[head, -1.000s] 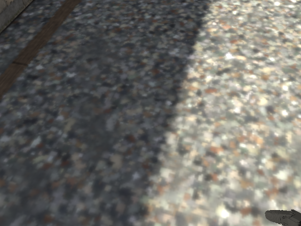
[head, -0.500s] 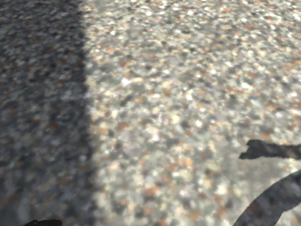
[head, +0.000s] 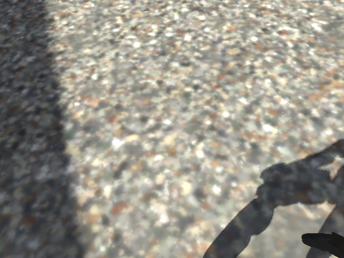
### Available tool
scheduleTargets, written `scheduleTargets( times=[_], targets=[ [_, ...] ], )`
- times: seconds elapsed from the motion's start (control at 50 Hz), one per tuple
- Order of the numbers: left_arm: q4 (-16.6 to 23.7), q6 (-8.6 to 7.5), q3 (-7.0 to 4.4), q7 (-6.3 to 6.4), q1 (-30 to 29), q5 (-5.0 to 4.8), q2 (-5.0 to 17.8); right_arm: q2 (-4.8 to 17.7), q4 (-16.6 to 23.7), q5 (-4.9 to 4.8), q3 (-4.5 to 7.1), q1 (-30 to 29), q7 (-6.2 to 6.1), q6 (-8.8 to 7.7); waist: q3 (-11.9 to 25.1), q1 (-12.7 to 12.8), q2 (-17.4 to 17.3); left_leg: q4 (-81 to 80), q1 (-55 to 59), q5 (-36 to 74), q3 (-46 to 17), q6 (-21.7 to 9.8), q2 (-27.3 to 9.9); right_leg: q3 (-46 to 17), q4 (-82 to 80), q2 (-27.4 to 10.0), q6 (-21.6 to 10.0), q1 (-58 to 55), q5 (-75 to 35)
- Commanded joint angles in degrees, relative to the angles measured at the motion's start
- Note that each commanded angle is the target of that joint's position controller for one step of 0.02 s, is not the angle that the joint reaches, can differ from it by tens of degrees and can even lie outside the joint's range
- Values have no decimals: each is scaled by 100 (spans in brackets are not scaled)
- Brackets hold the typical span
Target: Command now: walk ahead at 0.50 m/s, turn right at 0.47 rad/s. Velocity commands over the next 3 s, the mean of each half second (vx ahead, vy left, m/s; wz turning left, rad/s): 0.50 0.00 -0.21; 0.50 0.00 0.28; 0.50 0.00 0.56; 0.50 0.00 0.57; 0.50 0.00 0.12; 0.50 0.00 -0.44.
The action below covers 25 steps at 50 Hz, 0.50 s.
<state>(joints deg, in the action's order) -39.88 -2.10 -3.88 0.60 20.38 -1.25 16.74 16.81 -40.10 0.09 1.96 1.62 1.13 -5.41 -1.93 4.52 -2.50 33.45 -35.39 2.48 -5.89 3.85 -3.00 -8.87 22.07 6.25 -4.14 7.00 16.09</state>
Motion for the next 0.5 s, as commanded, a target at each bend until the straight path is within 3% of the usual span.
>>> scheduleTargets(
  times=[0.02, 0.06, 0.08, 0.1, 0.12, 0.14, 0.16, 0.18, 0.2, 0.22, 0.26, 0.32, 0.38, 0.44, 0.5],
  targets=[
    [189, -57, -241, 50, 95, -17, 853, 607, 428, -41, 174, -354, 65, -140, 153, -88, 821, -369, 814, 83, 99, -142, 144, -1156, -310, -1461, -758, 270, -818],
    [124, -25, -242, 45, 71, 18, 836, 681, 376, -33, 229, -75, 72, -175, 139, -247, 981, -494, 1132, -421, 224, -351, 166, -1299, 2, -1553, -659, 61, -1135],
    [118, -9, -209, 34, 49, 32, 740, 743, 266, -3, 288, 316, 47, -190, 273, -451, 978, -688, 1672, -549, 367, -502, 249, -1230, 373, -1384, -555, 52, -1576],
    [143, -14, -116, 10, 73, 70, 500, 927, 174, 69, 364, 922, 19, -222, 800, -730, 787, -636, 2690, -553, 93, -773, -98, -953, 1359, -1074, -373, 249, -1762],
    [214, -50, -9, 10, 605, 42, 201, 1392, 89, 172, 477, 1641, -6, -227, 1682, -752, -305, -637, 4674, -938, -1609, -1495, -1219, -342, 3205, -425, 17, 1720, -633],
    [191, -108, 32, 23, 1007, -55, 217, 1420, -198, 43, 538, 2157, 82, -150, 1979, -738, -1648, -1529, 5411, -2607, -3814, -2053, -1912, -51, 4604, -67, 275, 3087, 1740],
    [163, -116, -75, 24, 528, -102, 720, 950, -160, -94, 405, 2013, 92, -135, 1260, -884, -892, -1763, 4983, -3642, -3763, -1875, -1830, -303, 5141, -358, 268, 3691, 1492],
    [275, -113, -107, 26, -85, -68, 850, 747, -110, -73, 337, 1677, 71, -93, 645, -901, -407, -1805, 4300, -3359, -2943, -1674, -1632, -100, 5166, -583, 249, 3802, 1018],
    [367, -130, -92, 23, -441, 22, 792, 647, -81, -9, 285, 1418, 58, -58, 292, -815, -152, -1911, 3659, -2732, -2323, -1612, -1386, 90, 4919, -765, 241, 3689, 665],
    [395, -149, -97, -1, -543, 71, 697, 536, -90, 36, 239, 1267, 43, -48, 114, -676, -167, -2039, 3238, -2188, -1911, -1585, -1186, 155, 4571, -969, 239, 3513, 372],
    [334, -149, -66, -37, -409, 58, 487, 427, -134, 46, 194, 1220, 22, -73, 176, -522, -396, -2239, 2895, -1442, -1379, -1566, -932, 300, 4152, -1127, 276, 3086, 117],
    [434, -148, 12, -43, -723, 106, 283, 651, -275, -37, 245, 1390, -13, -98, 114, -562, -293, -2461, 2839, -606, -891, -1716, -943, 484, 3358, -1207, 405, 3216, -256],
    [530, -200, 83, -86, -1243, 111, 150, 803, -392, -71, 274, 1549, -49, -42, 67, -724, -195, -2545, 2872, -226, -395, -1617, -818, 610, 2248, -1180, 471, 3070, -1160],
    [621, -246, 111, -157, -1769, 61, 116, 882, -550, -119, 275, 1839, -65, 14, -28, -918, -181, -2508, 2859, -137, -82, -1512, -754, 771, 1410, -1018, 502, 2678, -1815],
    [757, -276, 98, -236, -2165, 14, 176, 923, -719, -148, 280, 2112, -72, 95, -150, -992, -191, -2366, 3220, -88, -139, -1454, -971, 773, 1001, -931, 398, 2625, -1781]
  ],
)
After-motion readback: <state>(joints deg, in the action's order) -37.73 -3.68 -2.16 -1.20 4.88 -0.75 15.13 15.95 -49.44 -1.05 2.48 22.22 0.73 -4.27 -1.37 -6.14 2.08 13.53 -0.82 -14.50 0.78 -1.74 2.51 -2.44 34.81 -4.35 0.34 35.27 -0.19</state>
